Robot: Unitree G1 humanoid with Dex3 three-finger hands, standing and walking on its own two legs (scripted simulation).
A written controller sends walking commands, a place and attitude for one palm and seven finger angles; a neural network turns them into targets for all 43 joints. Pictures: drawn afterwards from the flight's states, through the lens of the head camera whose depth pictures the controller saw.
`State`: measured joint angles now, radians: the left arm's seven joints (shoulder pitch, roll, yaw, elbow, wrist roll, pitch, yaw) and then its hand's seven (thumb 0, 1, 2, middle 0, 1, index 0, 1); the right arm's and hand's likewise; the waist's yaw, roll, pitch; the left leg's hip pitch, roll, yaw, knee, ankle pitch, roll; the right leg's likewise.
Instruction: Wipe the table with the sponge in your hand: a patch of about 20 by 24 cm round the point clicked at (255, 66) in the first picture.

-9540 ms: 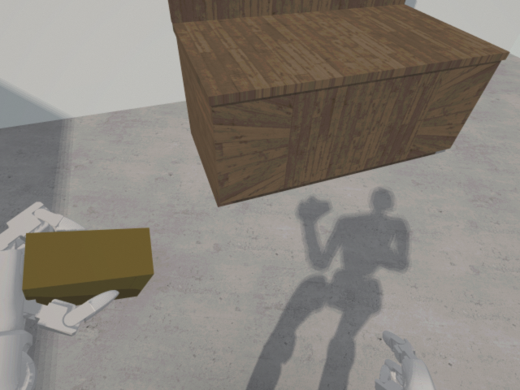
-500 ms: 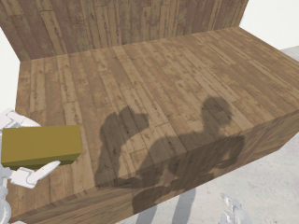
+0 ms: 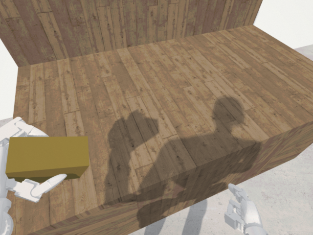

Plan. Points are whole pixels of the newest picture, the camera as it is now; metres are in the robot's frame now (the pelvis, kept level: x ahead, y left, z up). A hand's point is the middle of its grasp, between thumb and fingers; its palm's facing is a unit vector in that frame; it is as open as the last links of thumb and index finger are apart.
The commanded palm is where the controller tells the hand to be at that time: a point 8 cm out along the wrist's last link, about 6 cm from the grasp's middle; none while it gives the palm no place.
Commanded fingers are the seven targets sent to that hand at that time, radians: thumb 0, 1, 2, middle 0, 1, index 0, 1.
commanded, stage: come to a stop and stand still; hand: left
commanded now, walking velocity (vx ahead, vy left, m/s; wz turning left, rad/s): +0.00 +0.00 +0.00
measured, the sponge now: (61, 160) +0.23 +0.21 +0.14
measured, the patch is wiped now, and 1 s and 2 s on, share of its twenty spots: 0.00 0.00 0.00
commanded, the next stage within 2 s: look again from close up in 0.60 s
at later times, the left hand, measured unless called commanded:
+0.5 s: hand (1, 177) +0.18 +0.28 +0.16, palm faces +0.39 -0.84 -0.38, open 9.8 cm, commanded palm +0.13 +0.32 +0.18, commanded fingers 0.00 0.10 1.30 -1.20 -1.60 -1.20 -1.60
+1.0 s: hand (17, 160) +0.21 +0.28 +0.15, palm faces +0.28 -0.87 -0.41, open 9.8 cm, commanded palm +0.16 +0.32 +0.18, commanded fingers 0.00 0.10 1.30 -1.20 -1.60 -1.20 -1.60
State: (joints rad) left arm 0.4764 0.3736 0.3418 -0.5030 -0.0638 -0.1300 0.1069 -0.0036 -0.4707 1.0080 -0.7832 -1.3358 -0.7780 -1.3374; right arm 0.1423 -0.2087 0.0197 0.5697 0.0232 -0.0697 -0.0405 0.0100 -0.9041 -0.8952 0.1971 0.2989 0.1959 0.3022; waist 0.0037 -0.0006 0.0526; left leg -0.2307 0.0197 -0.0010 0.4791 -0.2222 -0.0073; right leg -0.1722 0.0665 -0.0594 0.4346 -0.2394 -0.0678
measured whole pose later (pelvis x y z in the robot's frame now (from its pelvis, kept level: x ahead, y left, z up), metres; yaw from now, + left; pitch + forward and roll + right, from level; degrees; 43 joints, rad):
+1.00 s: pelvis -0.01 +0.05 +0.00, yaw -1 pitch +0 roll -1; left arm 0.45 0.39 0.33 -0.43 -0.04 -0.27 0.06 0.00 -0.47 1.01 -0.78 -1.34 -0.78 -1.34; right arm 0.22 -0.21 0.01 0.58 0.01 -0.16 -0.02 0.01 -0.90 -0.90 0.20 0.30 0.20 0.30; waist 0.01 -0.02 0.03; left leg -0.27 -0.03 0.04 0.45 -0.20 0.06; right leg -0.21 0.02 -0.02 0.41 -0.21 0.00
